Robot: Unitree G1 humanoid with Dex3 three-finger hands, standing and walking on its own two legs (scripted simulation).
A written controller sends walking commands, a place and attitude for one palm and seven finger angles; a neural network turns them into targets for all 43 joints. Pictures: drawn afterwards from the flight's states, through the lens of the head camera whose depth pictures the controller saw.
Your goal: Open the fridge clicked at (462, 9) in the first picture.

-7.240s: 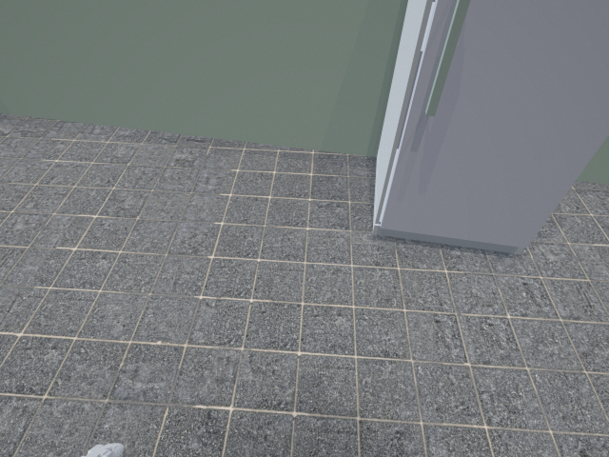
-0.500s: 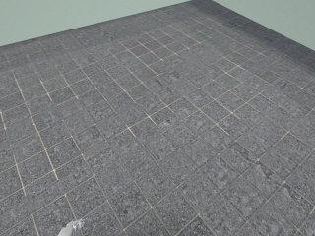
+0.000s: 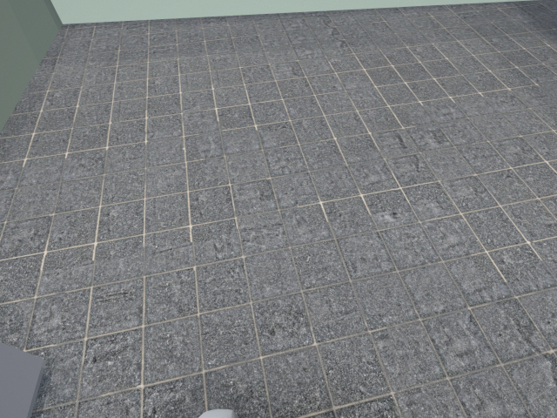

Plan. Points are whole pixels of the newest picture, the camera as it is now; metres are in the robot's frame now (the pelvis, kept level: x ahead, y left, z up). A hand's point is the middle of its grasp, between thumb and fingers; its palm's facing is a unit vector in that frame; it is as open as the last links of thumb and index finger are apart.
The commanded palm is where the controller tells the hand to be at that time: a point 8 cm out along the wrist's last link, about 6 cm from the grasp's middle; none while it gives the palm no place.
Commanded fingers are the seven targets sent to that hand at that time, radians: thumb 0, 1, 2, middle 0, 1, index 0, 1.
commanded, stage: turn to face it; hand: left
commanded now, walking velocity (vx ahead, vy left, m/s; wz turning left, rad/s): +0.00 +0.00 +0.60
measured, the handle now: out of the picture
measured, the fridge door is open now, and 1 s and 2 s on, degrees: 0 0 0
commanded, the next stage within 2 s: none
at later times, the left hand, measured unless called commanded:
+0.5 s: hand out of the picture +0.09 +0.23 -0.14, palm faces +0.26 -0.92 -0.28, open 7.4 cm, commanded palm none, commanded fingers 0.00 0.90 0.90 -0.20 -0.30 -0.20 -0.30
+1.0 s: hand out of the picture -0.11 +0.25 -0.19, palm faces +0.58 -0.78 -0.25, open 7.4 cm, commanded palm none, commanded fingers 0.00 0.90 0.90 -0.20 -0.30 -0.20 -0.30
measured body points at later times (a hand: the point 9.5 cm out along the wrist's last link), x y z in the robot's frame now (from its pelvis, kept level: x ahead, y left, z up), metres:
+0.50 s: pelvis +0.00 +0.00 -0.01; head +0.04 -0.01 +0.44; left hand +0.08 +0.28 -0.12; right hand +0.13 -0.24 -0.16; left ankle -0.02 +0.13 -0.73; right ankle +0.04 -0.11 -0.74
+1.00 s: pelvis -0.02 +0.04 -0.01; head +0.00 +0.09 +0.44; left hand -0.14 +0.29 -0.17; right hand +0.22 -0.12 -0.13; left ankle -0.06 +0.12 -0.73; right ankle +0.03 -0.11 -0.68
